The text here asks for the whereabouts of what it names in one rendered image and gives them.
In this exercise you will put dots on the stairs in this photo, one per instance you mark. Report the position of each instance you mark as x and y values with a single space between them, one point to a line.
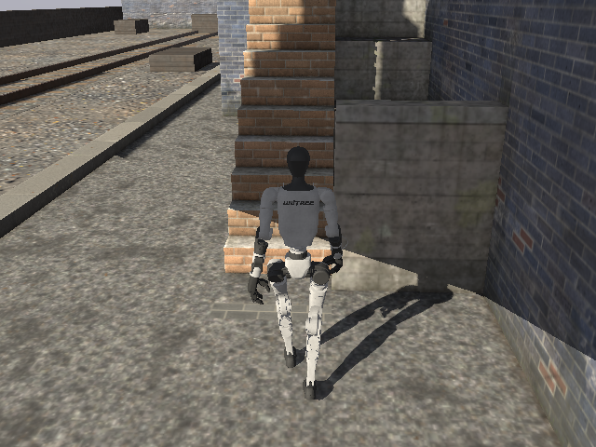
287 100

